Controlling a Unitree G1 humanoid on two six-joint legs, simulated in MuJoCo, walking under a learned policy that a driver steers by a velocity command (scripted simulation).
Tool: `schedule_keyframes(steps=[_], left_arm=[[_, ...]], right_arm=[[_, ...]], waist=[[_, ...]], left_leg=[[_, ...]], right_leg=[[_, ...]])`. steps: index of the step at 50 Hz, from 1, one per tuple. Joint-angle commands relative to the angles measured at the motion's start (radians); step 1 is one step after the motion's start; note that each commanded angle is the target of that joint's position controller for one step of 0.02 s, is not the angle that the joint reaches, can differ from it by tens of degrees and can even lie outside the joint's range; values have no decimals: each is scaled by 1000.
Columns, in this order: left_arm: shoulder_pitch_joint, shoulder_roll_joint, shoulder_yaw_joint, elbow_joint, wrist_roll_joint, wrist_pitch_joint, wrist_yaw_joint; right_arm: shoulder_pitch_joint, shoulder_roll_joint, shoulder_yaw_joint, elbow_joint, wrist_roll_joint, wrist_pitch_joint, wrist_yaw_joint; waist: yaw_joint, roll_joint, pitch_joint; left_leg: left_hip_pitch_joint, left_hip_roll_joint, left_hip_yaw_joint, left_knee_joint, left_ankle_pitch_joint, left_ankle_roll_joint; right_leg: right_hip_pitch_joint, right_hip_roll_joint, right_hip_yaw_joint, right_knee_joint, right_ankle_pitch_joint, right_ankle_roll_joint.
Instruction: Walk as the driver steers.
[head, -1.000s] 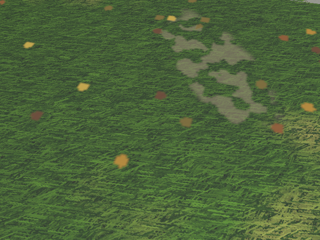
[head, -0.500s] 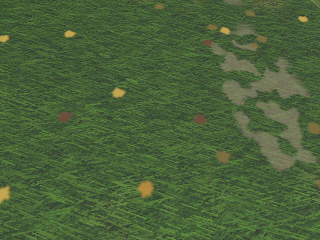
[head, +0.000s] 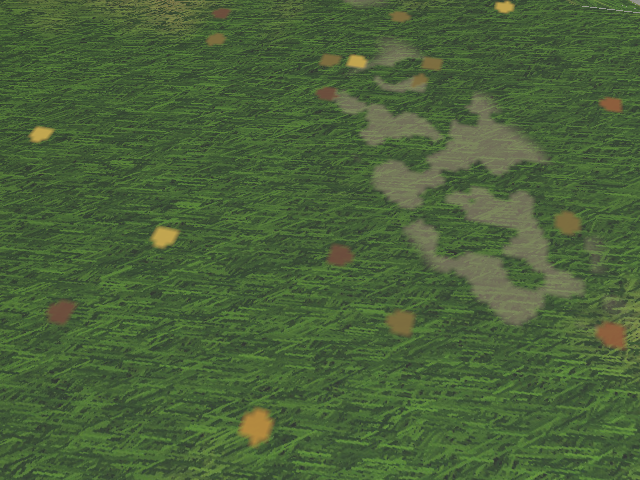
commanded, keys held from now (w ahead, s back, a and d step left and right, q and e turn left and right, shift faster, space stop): e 0.36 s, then no key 0.44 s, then w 0.20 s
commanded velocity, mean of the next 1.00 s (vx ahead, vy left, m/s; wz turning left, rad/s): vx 0.04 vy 0.00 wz -0.33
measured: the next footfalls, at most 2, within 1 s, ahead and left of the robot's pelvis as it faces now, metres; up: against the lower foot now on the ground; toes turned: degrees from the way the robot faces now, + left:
left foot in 0.18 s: +0.06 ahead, +0.13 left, +0.00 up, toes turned -12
right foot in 0.62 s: -0.02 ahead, -0.07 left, +0.00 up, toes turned -17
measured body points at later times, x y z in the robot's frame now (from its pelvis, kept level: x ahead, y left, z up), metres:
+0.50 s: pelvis +0.00 +0.04 +0.00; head +0.03 +0.06 +0.45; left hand +0.19 +0.28 -0.13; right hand +0.02 -0.25 -0.10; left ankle +0.02 +0.14 -0.74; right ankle -0.07 -0.07 -0.69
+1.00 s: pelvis -0.01 +0.03 +0.00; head +0.00 +0.04 +0.45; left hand +0.16 +0.25 -0.14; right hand -0.03 -0.24 -0.13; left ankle -0.01 +0.13 -0.74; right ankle -0.06 -0.06 -0.74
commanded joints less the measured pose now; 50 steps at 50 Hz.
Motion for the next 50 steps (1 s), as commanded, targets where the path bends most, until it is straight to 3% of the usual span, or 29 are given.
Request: schedule_keyframes(steps=[1, 5, 8, 9, 10, 11, 12, 13, 14, 16, 21, 27, 29, 30, 31, 32, 33, 34, 35, 37, 38, 40, 41, 42, 44, 45, 47, 49, 50], left_arm=[[24, 163, 44, -62, 7, 1, 0], [-10, 173, 52, -83, 12, 12, -10], [-75, 165, 52, -99, -1, 18, -14], [-77, 136, 43, -109, -10, 15, -10], [-34, 56, 25, -128, -18, 10, -9], [-26, 115, 39, -122, 7, 9, 1], [-24, 161, 51, -110, 22, 9, -1], [-5, 155, 55, -89, 20, 14, -8], [19, 146, 53, -75, 17, 21, -16], [23, 136, 47, -71, 11, 32, -36], [-84, 100, 24, -114, 2, 42, -45], [-88, 72, -4, -117, -12, 39, -28], [-42, 57, -13, -97, -10, 27, -20], [-28, 64, -17, -88, 3, 15, -14], [-18, 118, -13, -91, 24, -1, -7], [-69, 201, -3, -110, 12, -10, -4], [-40, 147, -12, -89, 10, -20, 1], [-80, 102, -30, -87, 10, -25, 3], [-122, 77, -42, -84, 12, -26, 8], [-130, 80, -46, -70, 6, -31, 19], [-119, 79, -48, -61, 4, -32, 19], [-108, 76, -51, -42, 3, -34, 18], [-88, 76, -52, -27, 5, -33, 18], [-62, 103, -41, -10, 7, -27, 17], [-16, 148, -19, 15, 11, -12, 12], [-8, 147, -16, 21, 12, -8, 8], [-26, 138, -10, 25, 8, -12, 2], [-101, 117, -9, 12, -6, -19, -1], [-155, 73, -18, -11, -3, -30, -4]], right_arm=[[5, -75, -13, -69, 5, -8, -5], [29, -85, -10, -84, 16, -26, -11], [137, -83, -8, -68, 20, -47, -22], [162, -124, -18, -65, 10, -54, -31], [136, -226, -36, -87, -8, -54, -37], [60, -265, -46, -108, -17, -47, -28], [55, -196, -30, -117, -15, -46, -20], [13, -140, -15, -126, -6, -47, -16], [-18, -122, -9, -137, -4, -47, -14], [2, -124, -10, -143, -6, -48, -19], [146, -152, -27, -103, -4, -51, -14], [117, -177, -36, -85, -7, -47, 15], [102, -181, -37, -73, 4, -37, 19], [113, -171, -34, -64, 9, -34, 18], [145, -120, -21, -70, 7, -34, 22], [145, -37, 5, -104, 9, -33, 23], [99, -89, -5, -84, 8, -12, 10], [102, -100, -10, -77, 16, -3, 13], [108, -103, -12, -60, 17, -1, 16], [140, -111, -18, -30, 2, -1, 20], [154, -101, -15, -14, 0, -2, 20], [149, -75, -5, 1, 6, -1, 18], [146, -65, 0, 7, 4, -2, 17], [132, -73, -1, 8, -2, -5, 17], [90, -99, -8, -2, -15, -15, 22], [79, -95, -8, -6, -15, -22, 26], [112, -66, -1, 11, -11, -40, 29], [239, -44, 1, 70, -11, -61, 24], [334, -86, -9, 102, -16, -73, 15]], waist=[[8, -149, -123], [5, -167, -129], [-58, -159, -127], [-63, -97, -117], [-24, 139, -118], [-12, 202, -65], [1, 109, -60], [27, 69, -48], [41, 82, -48], [20, 135, -72], [-64, 138, -99], [-61, 188, -114], [-22, 164, -115], [-7, 125, -113], [-23, -17, -154], [-53, -235, -115], [6, -191, -113], [-23, -168, -82], [-40, -158, -60], [-52, -184, -65], [-51, -166, -84], [-42, -147, -92], [-30, -149, -106], [-14, -165, -91], [14, -184, -25], [14, -176, 8], [-15, -136, 30], [-96, -91, 15], [-141, -7, 7]], left_leg=[[5, -22, 22, -75, 8, -5], [96, -49, 19, -208, -14, 18], [278, -66, 25, -499, 91, 52], [361, 13, -49, -642, 103, 73], [428, 279, -327, -749, 39, 153], [302, 401, -447, -749, 193, 257], [257, 384, -379, -710, 323, 286], [241, 316, -265, -685, 391, 264], [259, 252, -166, -665, 446, 233], [334, 208, -68, -628, 591, 226], [493, 255, -56, -581, 694, 267], [398, 254, -23, -530, 720, 263], [359, 232, -3, -475, 701, 230], [295, 218, 13, -444, 620, 180], [178, 165, 58, -347, 410, 114], [62, 28, 141, -311, -44, 54], [127, 49, 67, -202, -162, 51], [121, 42, 49, -163, -143, 53], [124, 44, 39, -169, -97, 52], [141, 31, 53, -175, -32, 41], [158, 23, 60, -180, -27, 34], [193, 20, 65, -238, -19, 28], [212, 16, 76, -281, -14, 27], [201, 1, 98, -291, -19, 31], [124, -9, 118, -278, -54, 49], [103, -4, 116, -289, -68, 61], [165, -2, 121, -377, -33, 93], [434, -18, 126, -563, 85, 140], [598, 70, -11, -638, -5, 169]], right_leg=[[105, -233, 297, -130, 58, -157], [88, -229, 372, -104, 95, -135], [23, -184, 397, -52, 80, -65], [-54, -128, 358, 7, -50, -8], [-190, 5, 177, 216, -293, 56], [-263, 74, 19, 420, -435, 74], [-220, 5, 29, 567, -409, 77], [-205, -6, 24, 635, -354, 79], [-208, -10, 7, 691, -304, 89], [-244, -17, -27, 744, -273, 115], [-266, -32, -38, 585, -304, 140], [-18, -34, -121, 254, -334, 92], [97, -32, -146, 18, -174, 67], [198, -55, -112, -149, -10, 55], [336, -210, 82, -208, 28, 33], [287, -430, 302, -175, 369, -73], [208, -445, 271, -146, 391, -161], [189, -405, 221, -153, 368, -166], [173, -354, 168, -161, 328, -135], [196, -293, 100, -138, 428, -100], [208, -284, 82, -122, 472, -99], [205, -278, 70, -107, 454, -99], [205, -273, 85, -130, 289, -101], [201, -269, 121, -162, 57, -110], [185, -293, 225, -237, -367, -138], [170, -311, 263, -261, -452, -149], [120, -314, 271, -260, -475, -152], [-54, -250, 193, -186, -474, -107], [-219, -186, 115, -34, -447, -65]])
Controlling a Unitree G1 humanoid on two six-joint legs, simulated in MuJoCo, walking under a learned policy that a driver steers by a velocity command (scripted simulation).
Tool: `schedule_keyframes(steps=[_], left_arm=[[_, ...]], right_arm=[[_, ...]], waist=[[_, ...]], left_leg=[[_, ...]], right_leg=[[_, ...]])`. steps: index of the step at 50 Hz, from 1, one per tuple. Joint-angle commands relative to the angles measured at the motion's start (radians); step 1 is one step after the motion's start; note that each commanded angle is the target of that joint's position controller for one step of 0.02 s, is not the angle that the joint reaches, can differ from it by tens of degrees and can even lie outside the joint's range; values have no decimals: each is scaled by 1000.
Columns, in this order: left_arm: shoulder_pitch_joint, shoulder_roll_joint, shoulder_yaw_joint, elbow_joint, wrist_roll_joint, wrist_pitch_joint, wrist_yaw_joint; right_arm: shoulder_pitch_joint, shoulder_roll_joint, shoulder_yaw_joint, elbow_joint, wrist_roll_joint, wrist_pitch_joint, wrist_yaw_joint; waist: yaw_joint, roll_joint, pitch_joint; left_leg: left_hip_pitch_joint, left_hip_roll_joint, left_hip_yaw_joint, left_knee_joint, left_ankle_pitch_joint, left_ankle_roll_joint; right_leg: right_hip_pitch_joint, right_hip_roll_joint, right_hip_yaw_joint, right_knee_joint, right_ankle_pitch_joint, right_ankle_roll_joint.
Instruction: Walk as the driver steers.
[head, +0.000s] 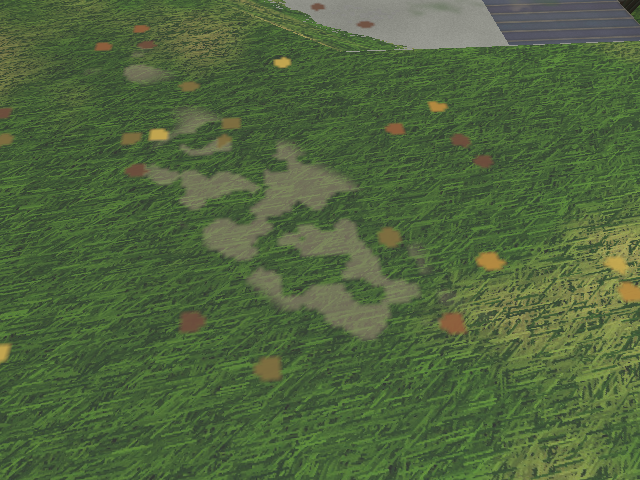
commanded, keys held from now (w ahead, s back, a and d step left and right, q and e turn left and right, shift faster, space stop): w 0.46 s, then w+q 0.28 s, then no key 0.26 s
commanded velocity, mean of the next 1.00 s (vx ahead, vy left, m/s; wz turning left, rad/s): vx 0.39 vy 0.00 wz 0.12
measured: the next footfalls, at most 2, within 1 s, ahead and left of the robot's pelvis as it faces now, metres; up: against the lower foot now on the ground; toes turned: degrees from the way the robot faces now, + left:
right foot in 0.44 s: +0.34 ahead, -0.12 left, +0.00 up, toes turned -4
left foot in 0.96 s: +0.59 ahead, +0.06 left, +0.00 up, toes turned +14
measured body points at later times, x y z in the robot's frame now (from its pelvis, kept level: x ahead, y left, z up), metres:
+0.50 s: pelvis +0.20 -0.04 -0.02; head +0.24 -0.05 +0.43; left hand +0.38 +0.21 -0.13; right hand +0.14 -0.29 -0.17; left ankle +0.00 +0.09 -0.68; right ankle +0.30 -0.11 -0.74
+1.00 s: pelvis +0.46 -0.03 -0.02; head +0.50 -0.01 +0.43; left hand +0.37 +0.19 -0.17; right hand +0.64 -0.22 -0.15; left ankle +0.55 +0.05 -0.74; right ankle +0.31 -0.12 -0.70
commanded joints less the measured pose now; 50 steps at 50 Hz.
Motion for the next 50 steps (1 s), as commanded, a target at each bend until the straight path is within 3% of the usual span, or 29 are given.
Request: schedule_keyframes(steps=[1, 2, 3, 5, 8, 12, 17, 19, 20, 21, 22, 23, 24, 25, 26, 27, 28, 30, 34, 37, 40, 42, 45, 47, 48, 49, 50], left_arm=[[-210, 29, 10, -127, -8, -39, -8], [-266, 91, 22, -154, 20, -47, -7], [-229, 117, 32, -137, 21, -53, -14], [-123, 123, 37, -81, 16, -63, -37], [-133, 91, 30, -71, 30, -60, -50], [-262, 64, 15, -121, 26, -56, -53], [-331, 66, 6, -159, 19, -59, -50], [-269, 81, 14, -147, 19, -63, -40], [-182, 96, 24, -120, 18, -68, -31], [-26, 112, 37, -66, 18, -76, -22], [138, 156, 55, -14, 33, -87, -10], [260, 266, 82, -2, 56, -90, 1], [233, 270, 83, 3, 27, -82, -8], [108, 215, 73, -10, 10, -81, -9], [21, 137, 53, -27, 7, -90, -13], [-13, 98, 42, -23, 11, -101, -13], [-13, 73, 34, -9, 9, -111, -9], [21, 56, 29, 12, 11, -130, -6], [90, 67, 31, 41, 7, -146, 0], [133, 56, 25, 59, 5, -145, 5], [166, 45, 12, 86, -1, -143, 15], [217, 54, 9, 114, 0, -136, 22], [205, 79, 13, 132, 3, -121, 36], [170, 89, 15, 131, -4, -109, 37], [169, 82, 12, 118, -15, -110, 33], [299, -46, -16, 104, -41, -107, 25], [326, 10, -1, 136, -58, -86, 28]], right_arm=[[272, -187, -45, 45, 2, -39, -16], [274, -220, -60, 65, 1, -39, -10], [197, -166, -47, 50, 4, -44, -6], [100, -124, -36, 24, 13, -60, -1], [145, -93, -27, 57, 17, -85, 3], [207, -84, -22, 100, 17, -89, 5], [228, -114, -26, 133, 14, -92, 0], [200, -126, -28, 137, 15, -91, -4], [185, -137, -30, 139, 13, -88, -5], [169, -141, -32, 139, 15, -82, -4], [172, -126, -26, 131, 17, -81, -3], [244, -13, 0, 90, 42, -81, 7], [260, -44, -13, 101, 36, -81, 6], [173, -90, -29, 83, 26, -76, 3], [121, -81, -26, 74, 25, -82, 10], [111, -53, -24, 79, 26, -79, 14], [123, -43, -24, 86, 10, -67, 19], [137, -22, -24, 96, 3, -43, 32], [-2, -14, -27, 50, 6, -24, 45], [-112, -3, -22, 10, 8, -28, 53], [-196, 40, -1, -17, 0, -40, 51], [-225, 50, 9, -23, -2, -43, 45], [-121, 15, 2, 13, -10, -54, 30], [49, -28, -16, 72, -22, -78, 18], [132, -83, -30, 97, -38, -91, 10], [172, -168, -51, 111, -43, -87, 1], [200, -132, -45, 110, 25, -77, 1]], waist=[[-141, 208, 56], [-136, 190, 171], [-74, 101, 211], [-10, 97, 165], [-16, 88, 114], [-47, 92, 142], [-50, 118, 152], [-10, 119, 125], [32, 118, 75], [100, 94, -10], [157, 59, -108], [144, -161, -262], [120, -210, -304], [69, -115, -122], [46, -49, -18], [18, -41, 27], [-6, -63, 46], [-21, -68, 41], [-13, -52, 87], [5, -45, 108], [17, -43, 125], [37, -58, 106], [-8, -110, 43], [-89, -94, -35], [-121, -38, -103], [-56, 191, -278], [-73, 93, -434]], left_leg=[[346, 286, -452, -331, -335, 128], [232, 413, -622, -411, -415, 197], [182, 387, -581, -412, -396, 202], [189, 288, -418, -417, -218, 145], [209, 220, -253, -392, 90, 129], [177, 198, -164, -381, 300, 137], [170, 226, -114, -341, 530, 122], [191, 242, -94, -261, 731, 102], [201, 237, -76, -151, 897, 86], [178, 208, -43, 33, 977, 67], [28, 165, -18, 266, 812, 51], [-270, 42, 31, 647, 297, 9], [-406, -60, -97, 833, -130, 21], [-469, 17, -133, 877, -50, 39], [-447, 61, -120, 822, 44, 45], [-404, 91, -114, 764, 86, 46], [-360, 107, -114, 726, 101, 40], [-330, 107, -105, 712, 124, 30], [-496, 121, -87, 650, 245, 12], [-557, 108, -54, 525, 349, 0], [-452, 60, 35, 284, 405, -9], [-398, 24, 84, 194, 411, -1], [-279, -38, 90, 141, 314, 42], [-95, -54, 58, -16, 394, 83], [102, 54, -27, -40, 747, 112], [467, 382, -313, 135, 1431, 278], [501, 454, -448, 99, 1469, 388]], right_leg=[[-517, 0, -1, 221, -235, -26], [-613, -14, -21, 346, -221, -22], [-610, -62, 23, 424, -144, -22], [-563, -92, 9, 468, -35, -7], [-563, -105, -45, 518, 73, 21], [-574, -114, -92, 403, 150, 53], [-424, -87, -125, 190, 169, 12], [-316, -59, -133, 146, 135, -25], [-210, -29, -136, 124, 112, -43], [-32, 5, -152, 65, 127, -64], [212, -63, -78, 53, 88, -90], [482, -381, 374, -24, -180, -174], [451, -483, 728, -220, -243, -228], [300, -445, 565, -225, -289, -194], [145, -405, 416, -255, -201, -170], [56, -356, 299, -285, -92, -133], [-6, -320, 210, -300, 4, -109], [-33, -300, 112, -320, 121, -99], [25, -285, -24, -353, 232, -83], [65, -263, -109, -347, 349, -63], [57, -236, -200, -274, 717, -52], [118, -244, -210, -227, 856, -52], [205, -262, -202, -68, 1083, -49], [203, -247, -199, 180, 990, -42], [73, -207, -211, 376, 719, -20], [-221, -65, -208, 731, -249, 11], [-272, -19, -21, 866, -388, 27]])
